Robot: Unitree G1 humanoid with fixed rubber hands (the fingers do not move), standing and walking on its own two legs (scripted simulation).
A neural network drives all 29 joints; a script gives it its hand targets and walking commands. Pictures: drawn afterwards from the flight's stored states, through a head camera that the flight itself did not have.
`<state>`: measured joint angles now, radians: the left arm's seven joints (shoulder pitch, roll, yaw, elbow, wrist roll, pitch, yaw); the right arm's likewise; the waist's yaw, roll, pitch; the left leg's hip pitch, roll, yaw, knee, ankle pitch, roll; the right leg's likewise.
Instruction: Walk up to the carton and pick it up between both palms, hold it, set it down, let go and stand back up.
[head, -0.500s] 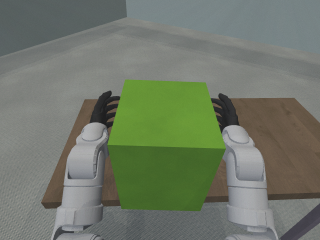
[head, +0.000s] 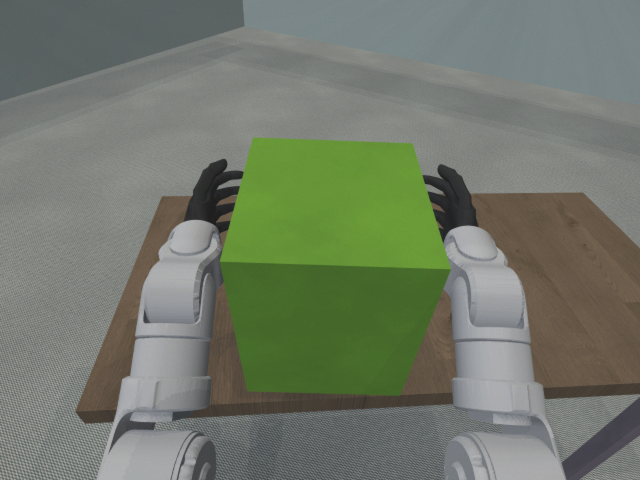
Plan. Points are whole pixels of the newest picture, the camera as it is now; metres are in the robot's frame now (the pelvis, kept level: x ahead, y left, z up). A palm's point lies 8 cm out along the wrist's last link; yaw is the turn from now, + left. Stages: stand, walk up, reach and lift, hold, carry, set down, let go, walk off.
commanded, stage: hold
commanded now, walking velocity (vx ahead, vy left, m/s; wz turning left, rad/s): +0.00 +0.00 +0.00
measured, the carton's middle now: (328, 269) +0.36 +0.00 +0.12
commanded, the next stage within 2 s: none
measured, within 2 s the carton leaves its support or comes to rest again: neither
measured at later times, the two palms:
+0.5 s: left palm (204, 234) +0.33 +0.14 +0.20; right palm (474, 245) +0.33 -0.15 +0.20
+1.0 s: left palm (203, 242) +0.33 +0.15 +0.18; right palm (460, 245) +0.35 -0.14 +0.19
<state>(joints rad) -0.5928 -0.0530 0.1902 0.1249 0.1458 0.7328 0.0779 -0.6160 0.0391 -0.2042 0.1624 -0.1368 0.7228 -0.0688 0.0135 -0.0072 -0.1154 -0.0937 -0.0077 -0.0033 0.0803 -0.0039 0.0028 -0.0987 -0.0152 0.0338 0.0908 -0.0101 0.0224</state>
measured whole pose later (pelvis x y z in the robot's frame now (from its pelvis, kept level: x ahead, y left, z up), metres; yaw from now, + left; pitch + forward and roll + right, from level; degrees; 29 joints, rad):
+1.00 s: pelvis +0.00 -0.01 +0.00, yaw +0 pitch -1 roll +0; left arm -0.47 -0.06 0.15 0.01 0.11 0.75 0.11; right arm -0.51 0.04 -0.15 0.06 -0.10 0.74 -0.09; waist 0.03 0.00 -0.10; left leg -0.03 0.00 -0.01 0.03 0.01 -0.01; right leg -0.04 -0.01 0.02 0.05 0.01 0.01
